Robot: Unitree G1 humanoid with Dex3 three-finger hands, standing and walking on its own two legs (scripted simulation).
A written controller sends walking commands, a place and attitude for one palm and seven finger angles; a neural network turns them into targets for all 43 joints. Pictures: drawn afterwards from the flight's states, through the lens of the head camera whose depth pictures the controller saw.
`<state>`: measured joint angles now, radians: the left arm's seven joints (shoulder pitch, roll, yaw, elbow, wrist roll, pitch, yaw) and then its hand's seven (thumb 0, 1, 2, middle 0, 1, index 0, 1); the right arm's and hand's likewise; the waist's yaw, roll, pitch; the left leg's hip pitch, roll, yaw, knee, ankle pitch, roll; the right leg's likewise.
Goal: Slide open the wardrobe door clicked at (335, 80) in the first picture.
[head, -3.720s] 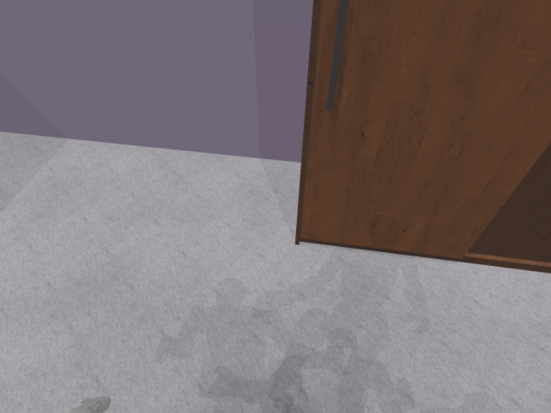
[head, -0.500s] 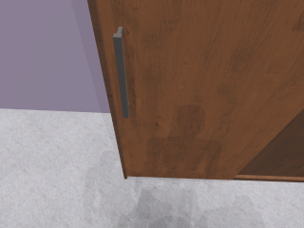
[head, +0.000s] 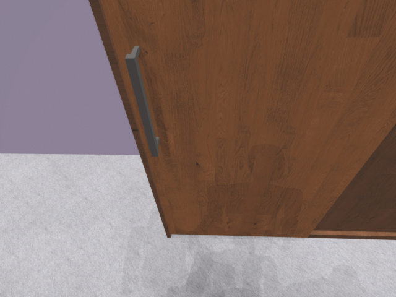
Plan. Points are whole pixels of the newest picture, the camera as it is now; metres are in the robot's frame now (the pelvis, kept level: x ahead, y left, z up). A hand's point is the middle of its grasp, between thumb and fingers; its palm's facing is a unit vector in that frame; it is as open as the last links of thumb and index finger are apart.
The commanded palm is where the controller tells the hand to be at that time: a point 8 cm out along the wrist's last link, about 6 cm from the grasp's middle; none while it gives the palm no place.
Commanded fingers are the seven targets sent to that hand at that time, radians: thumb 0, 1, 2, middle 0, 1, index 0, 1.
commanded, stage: come to a stop and stand still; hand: left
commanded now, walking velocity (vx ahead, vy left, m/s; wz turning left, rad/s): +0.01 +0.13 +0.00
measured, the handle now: (147, 108) +0.50 +0.17 +0.11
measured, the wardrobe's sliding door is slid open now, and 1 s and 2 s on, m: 0.00 0.00 0.00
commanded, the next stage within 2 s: look again from close up in 0.84 s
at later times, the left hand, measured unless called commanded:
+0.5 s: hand out of the picture -0.03 +0.22 -0.18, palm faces +0.05 -0.98 -0.19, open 7.4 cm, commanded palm none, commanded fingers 0.00 0.90 0.90 -0.20 -0.30 -0.20 -0.30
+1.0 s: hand out of the picture -0.01 +0.20 -0.17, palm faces +0.04 -0.97 -0.24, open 7.4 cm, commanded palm none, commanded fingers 0.00 0.90 0.90 -0.20 -0.30 -0.20 -0.30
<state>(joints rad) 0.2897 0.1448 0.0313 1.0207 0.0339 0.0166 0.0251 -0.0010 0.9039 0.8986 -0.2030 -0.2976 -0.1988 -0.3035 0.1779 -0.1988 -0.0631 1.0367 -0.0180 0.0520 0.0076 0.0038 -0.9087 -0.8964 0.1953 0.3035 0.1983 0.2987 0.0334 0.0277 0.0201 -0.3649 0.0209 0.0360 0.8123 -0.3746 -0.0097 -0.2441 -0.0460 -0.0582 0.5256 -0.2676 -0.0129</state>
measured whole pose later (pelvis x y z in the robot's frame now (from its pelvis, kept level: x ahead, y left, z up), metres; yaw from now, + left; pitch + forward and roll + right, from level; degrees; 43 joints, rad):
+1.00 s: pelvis -0.01 +0.02 +0.00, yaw +1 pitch -1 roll +1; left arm 0.28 0.15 -0.01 1.11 0.02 -0.01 0.03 0.00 0.90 0.90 -0.20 -0.30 -0.20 -0.30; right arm 0.30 -0.18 0.01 1.05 -0.02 -0.03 -0.02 0.01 -0.92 -0.90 0.20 0.30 0.20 0.30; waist 0.01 0.05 0.02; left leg -0.15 0.00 0.08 0.47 -0.30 0.01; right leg -0.25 -0.08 -0.05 0.53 -0.26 0.02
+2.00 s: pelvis -0.03 +0.00 -0.01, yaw +3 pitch +1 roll +1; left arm 0.41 0.14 0.07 0.22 -0.17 -0.19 0.06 0.01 0.87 0.87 -0.21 -0.33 -0.20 -0.34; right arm 0.30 -0.23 -0.02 0.84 0.03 -0.27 -0.07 0.02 -0.91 -0.90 0.20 0.30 0.20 0.30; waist -0.01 0.03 -0.01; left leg -0.28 0.03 0.02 0.59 -0.32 -0.02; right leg -0.35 -0.06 -0.10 0.62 -0.28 -0.01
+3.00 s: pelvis -0.01 +0.02 -0.02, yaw +3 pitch +3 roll -1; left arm 0.22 0.33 0.34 0.01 -0.33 -0.14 -0.35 -0.01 -0.28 0.40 -0.29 -1.06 -0.28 -1.06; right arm 0.25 -0.28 0.03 0.58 0.04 -0.29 -0.09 0.01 -0.90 -0.90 0.20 0.30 0.20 0.30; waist 0.03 0.03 -0.05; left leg -0.39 0.03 0.01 0.76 -0.42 0.00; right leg -0.43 -0.06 -0.10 0.71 -0.34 0.02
